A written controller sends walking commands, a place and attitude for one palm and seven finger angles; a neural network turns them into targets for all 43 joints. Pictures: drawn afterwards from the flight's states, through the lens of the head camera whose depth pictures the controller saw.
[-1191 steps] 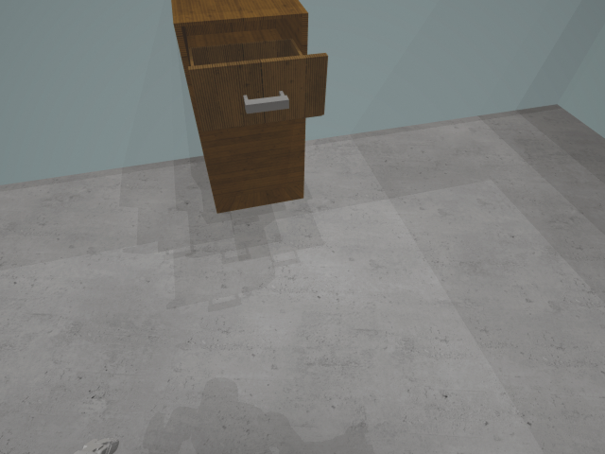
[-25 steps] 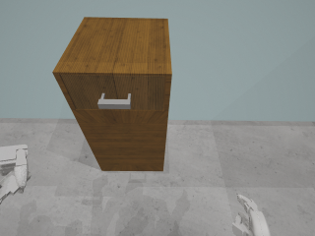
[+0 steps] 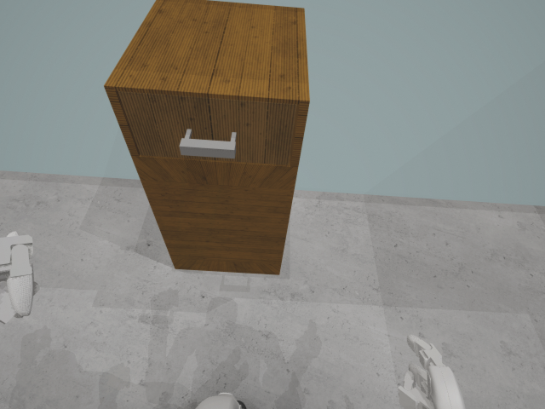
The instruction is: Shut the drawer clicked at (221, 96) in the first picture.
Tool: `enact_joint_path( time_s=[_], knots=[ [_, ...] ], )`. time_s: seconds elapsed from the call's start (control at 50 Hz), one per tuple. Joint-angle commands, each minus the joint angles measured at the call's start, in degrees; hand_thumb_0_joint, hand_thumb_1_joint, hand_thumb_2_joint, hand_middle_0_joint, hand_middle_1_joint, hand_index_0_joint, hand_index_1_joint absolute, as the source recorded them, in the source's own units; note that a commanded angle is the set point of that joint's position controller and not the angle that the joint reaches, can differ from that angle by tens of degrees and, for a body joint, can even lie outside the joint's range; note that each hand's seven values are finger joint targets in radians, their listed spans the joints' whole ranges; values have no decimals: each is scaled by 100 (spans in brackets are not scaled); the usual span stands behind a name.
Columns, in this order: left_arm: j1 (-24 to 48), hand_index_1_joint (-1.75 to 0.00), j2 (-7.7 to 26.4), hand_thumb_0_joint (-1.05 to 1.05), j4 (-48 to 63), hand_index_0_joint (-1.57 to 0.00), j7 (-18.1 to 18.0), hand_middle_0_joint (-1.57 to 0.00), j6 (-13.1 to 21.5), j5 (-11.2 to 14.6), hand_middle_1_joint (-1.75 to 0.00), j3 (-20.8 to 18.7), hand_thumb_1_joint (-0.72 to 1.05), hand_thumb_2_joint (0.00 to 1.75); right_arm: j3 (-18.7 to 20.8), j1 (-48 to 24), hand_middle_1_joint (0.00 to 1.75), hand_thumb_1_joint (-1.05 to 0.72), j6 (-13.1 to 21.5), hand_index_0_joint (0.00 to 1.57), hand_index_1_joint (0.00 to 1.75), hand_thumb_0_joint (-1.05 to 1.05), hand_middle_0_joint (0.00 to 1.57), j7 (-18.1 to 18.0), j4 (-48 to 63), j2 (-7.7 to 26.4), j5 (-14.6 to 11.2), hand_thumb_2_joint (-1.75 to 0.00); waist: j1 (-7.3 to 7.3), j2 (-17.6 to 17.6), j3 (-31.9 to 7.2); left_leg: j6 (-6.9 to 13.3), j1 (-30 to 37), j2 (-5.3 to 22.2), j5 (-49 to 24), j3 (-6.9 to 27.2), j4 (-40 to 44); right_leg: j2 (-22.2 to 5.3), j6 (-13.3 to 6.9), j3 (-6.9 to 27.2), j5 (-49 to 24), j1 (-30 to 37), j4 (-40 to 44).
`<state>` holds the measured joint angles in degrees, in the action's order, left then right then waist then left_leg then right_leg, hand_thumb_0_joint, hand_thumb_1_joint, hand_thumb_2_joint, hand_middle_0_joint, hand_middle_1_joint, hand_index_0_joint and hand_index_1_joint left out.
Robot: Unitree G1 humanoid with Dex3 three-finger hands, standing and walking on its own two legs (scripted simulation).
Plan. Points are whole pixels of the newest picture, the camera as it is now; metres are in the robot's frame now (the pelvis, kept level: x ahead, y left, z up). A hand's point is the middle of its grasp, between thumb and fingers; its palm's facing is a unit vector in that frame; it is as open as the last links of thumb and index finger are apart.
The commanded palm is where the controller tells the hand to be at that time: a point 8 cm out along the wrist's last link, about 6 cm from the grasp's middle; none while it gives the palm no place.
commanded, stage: step back with the hand held close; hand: left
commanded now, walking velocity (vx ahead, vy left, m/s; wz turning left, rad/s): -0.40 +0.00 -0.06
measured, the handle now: (209, 141) +0.64 +0.17 -0.04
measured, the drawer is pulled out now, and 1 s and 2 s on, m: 0.00 0.00 0.00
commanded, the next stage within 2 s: stop stepping back and stand still in 0.52 s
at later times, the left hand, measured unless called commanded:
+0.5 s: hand out of the picture +0.13 +0.25 +0.19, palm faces +0.30 -0.87 -0.40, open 3.3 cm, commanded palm +0.07 +0.29 +0.19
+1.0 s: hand out of the picture +0.05 +0.22 +0.18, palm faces +0.23 -0.87 -0.45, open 3.3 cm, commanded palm -0.02 +0.28 +0.19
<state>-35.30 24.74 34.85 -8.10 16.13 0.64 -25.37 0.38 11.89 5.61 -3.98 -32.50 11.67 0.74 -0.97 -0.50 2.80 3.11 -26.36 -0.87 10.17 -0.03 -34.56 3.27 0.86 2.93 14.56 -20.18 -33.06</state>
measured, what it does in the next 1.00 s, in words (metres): walks backwards: right foot, then left foot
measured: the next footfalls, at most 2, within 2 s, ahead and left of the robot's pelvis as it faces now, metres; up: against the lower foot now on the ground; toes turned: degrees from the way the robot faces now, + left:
right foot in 0.64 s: -0.19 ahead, -0.11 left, +0.00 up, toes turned -7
left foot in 0.80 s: -0.08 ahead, +0.10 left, +0.00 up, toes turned -7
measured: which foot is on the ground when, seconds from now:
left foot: down 0.00-0.66, up 0.68-0.78, down 0.80-1.00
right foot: down 0.00-0.26, up 0.28-0.62, down 0.64-1.00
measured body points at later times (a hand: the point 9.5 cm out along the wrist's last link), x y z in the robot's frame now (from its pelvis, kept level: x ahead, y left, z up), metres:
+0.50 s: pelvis -0.08 +0.02 +0.02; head -0.03 +0.07 +0.46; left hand +0.11 +0.30 +0.21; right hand +0.09 -0.21 -0.05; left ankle +0.04 +0.09 -0.73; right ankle -0.21 -0.13 -0.67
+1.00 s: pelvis -0.18 +0.01 +0.01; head -0.17 +0.03 +0.46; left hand +0.03 +0.27 +0.20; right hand -0.07 -0.25 -0.07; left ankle -0.08 +0.09 -0.73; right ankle -0.23 -0.10 -0.73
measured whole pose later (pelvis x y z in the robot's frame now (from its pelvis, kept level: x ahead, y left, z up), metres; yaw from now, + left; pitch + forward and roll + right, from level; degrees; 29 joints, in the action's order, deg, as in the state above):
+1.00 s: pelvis -0.18 +0.01 +0.01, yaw -6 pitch +0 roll -1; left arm -36.5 23.2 33.0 -8.0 12.7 2.0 -22.0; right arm -0.2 15.4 7.5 -4.4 -36.1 11.8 0.4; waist -3.5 -2.1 -0.7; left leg 2.1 -20.1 -1.5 5.8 -0.6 -25.3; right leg 0.5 -0.3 -0.8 18.8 -9.0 -27.3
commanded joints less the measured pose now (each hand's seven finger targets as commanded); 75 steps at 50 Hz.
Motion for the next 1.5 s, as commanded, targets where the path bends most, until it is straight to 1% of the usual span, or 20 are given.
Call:
enact_joint_path(
  time_s=[0.0,0.14,0.2,0.26,0.28,0.32,0.42,0.56,0.62,0.66,0.8,0.86,0.94,1.0,1.06,1.14,1.22,1.38,1.46,1.48],
  knots=[
    [-164,-160,702,0,1225,-140,-25,-140,347,113,-160,-481,90,90,407,-488,30,-90,325,20,30,0,20,-30,773,849,-20,-90,47,307,-1385,178,-180,768,-56,677,913,-350,-83,529,-2227,1440,-71],
    [-7,-160,912,0,1085,-140,-195,-140,336,201,-160,-511,90,90,455,-521,30,-90,-16,20,30,0,20,16,676,610,-50,-90,-96,-687,-878,-299,1090,-31,853,165,-1142,-1695,-832,1413,161,-1076,1890],
    [-60,-160,857,0,1030,-140,-203,-140,375,154,-160,-484,90,90,411,-608,30,-90,-64,20,30,0,20,-42,690,704,-36,-90,-93,-11,-588,-100,876,350,655,578,634,-898,-414,602,-93,-738,1198],
    [96,-160,847,0,1274,-140,-86,-140,503,-23,-160,-582,90,90,418,-792,30,-90,189,20,30,0,20,-87,899,910,45,-90,2,2111,-876,643,-1588,1989,2940,2512,3074,373,45,-74,373,1557,-1999],
    [192,-160,908,0,1364,-140,-101,-140,445,-27,-160,-684,90,90,438,-644,30,-90,252,20,30,0,20,-88,823,830,103,-90,-31,1763,-839,783,-1577,2167,2708,2594,3018,315,18,182,670,1259,-2829],
    [96,-160,736,0,1396,-140,-118,-140,394,81,-160,-487,90,90,476,-503,30,-90,375,20,30,0,20,-5,702,780,82,-90,64,724,-993,734,-104,1898,1163,1932,2286,165,-30,211,1158,197,-2695],
    [83,-160,528,0,1573,-140,-79,-140,354,200,-160,-18,90,90,326,-317,30,-90,583,20,30,0,20,91,333,703,166,-90,93,1266,-1438,344,2001,1484,-274,1271,2292,107,-64,-262,1686,-272,-1004],
    [-306,-160,1098,0,1586,-140,91,-140,368,400,-160,-568,90,90,303,-356,30,-90,311,20,30,0,20,177,396,650,280,-90,201,1402,-1985,-244,2402,1134,-1586,458,1890,44,-254,-573,430,881,1643],
    [-344,-160,1427,0,1511,-140,67,-140,443,565,-160,-860,90,90,198,-578,30,-90,109,20,30,0,20,124,611,577,103,-90,88,-187,-1389,-493,2363,368,392,-241,-148,-1495,-673,271,189,-702,2434],
    [-463,-160,1042,0,1230,-140,77,-140,131,594,-160,-627,90,90,338,-563,30,-90,82,20,30,0,20,94,618,679,-19,-90,104,-1231,-1085,-544,1674,-14,725,-60,-1835,-1976,-1173,687,1125,-1221,2322],
    [23,-160,788,0,719,-140,-144,-140,3,249,-160,-310,90,90,202,-458,30,-90,408,20,30,0,20,-195,561,830,-152,-90,32,474,-489,115,1585,856,-601,954,1394,-520,-54,-313,-369,290,740],
    [285,-160,814,0,1337,-140,-102,-140,109,166,-160,-269,90,90,187,-548,30,-90,552,20,30,0,20,-170,528,775,-47,-90,37,1324,-686,80,1217,1175,1220,1896,2525,-260,-51,-339,819,677,38],
    [-424,-160,718,0,1156,-140,-116,-140,49,124,-160,-324,90,90,191,-507,30,-90,537,20,30,0,20,-60,591,738,-38,-90,83,987,-625,-81,318,664,1878,960,2217,-325,-200,-422,844,1559,1065],
    [-504,-160,742,0,868,-140,-105,-140,47,236,-160,-392,90,90,315,-420,30,-90,377,20,30,0,20,-30,520,705,-55,-90,9,-620,-415,-354,1074,79,738,194,-295,-1457,-788,1000,2369,-209,2440],
    [201,-160,520,0,721,-140,-159,-140,-4,228,-160,-169,90,90,267,-341,30,-90,289,20,30,0,20,-29,366,681,-94,-90,-116,-500,-164,-286,858,271,424,229,-729,-1751,-930,894,1285,-301,2086],
    [514,-160,507,0,660,-140,-150,-140,72,144,-160,-21,90,90,221,-520,30,-90,466,20,30,0,20,-153,442,783,-103,-90,19,380,-146,11,1549,666,-109,709,1244,-594,-170,-33,149,145,1127],
    [556,-160,529,0,926,-140,-97,-140,88,91,-160,-21,90,90,104,-540,30,-90,562,20,30,0,20,-131,457,683,-40,-90,75,914,-536,101,1193,1028,542,1509,2159,-299,-17,-268,276,862,383],
    [-73,-160,506,0,710,-140,-86,-140,-33,179,-160,-143,90,90,154,-555,30,-90,399,20,30,0,20,-20,543,612,-22,-90,23,-130,-488,-186,1306,297,302,366,835,-882,-357,372,432,558,1905],
    [184,-160,493,0,761,-140,-100,-140,-62,208,-160,-87,90,90,157,-606,30,-90,339,20,30,0,20,-72,529,644,-60,-90,-3,227,-603,-148,1709,429,-402,407,955,-738,-247,51,-283,500,1515],
    [810,-160,-40,0,-4096,-140,740,-140,-974,-384,-160,1939,90,90,543,-706,30,-90,516,20,30,0,20,441,-910,1856,-82,-90,-111,458,-540,-19,1172,647,-2185,804,-5,-995,-283,-275,-1725,135,111]
  ],
)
